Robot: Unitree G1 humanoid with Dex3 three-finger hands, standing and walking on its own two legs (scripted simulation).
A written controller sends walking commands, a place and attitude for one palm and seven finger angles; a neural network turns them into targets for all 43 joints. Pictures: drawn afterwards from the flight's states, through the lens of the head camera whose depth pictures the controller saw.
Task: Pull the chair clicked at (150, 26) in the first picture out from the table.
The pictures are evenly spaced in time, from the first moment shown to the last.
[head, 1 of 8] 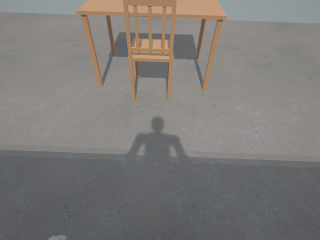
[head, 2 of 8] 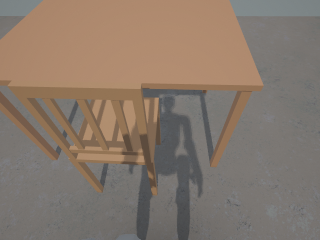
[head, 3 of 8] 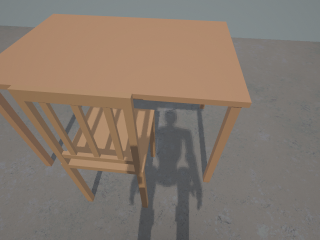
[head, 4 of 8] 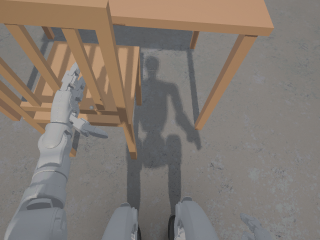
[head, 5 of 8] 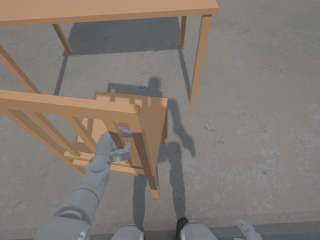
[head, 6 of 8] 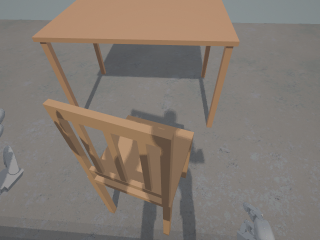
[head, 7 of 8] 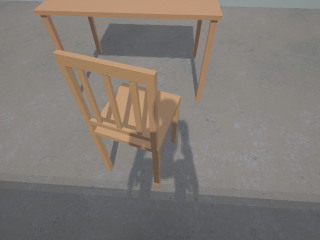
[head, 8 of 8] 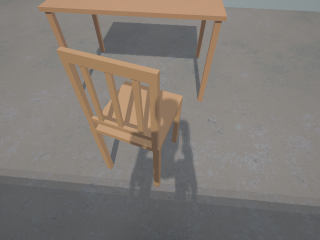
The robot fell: no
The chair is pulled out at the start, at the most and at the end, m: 0.00 0.57 0.57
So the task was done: yes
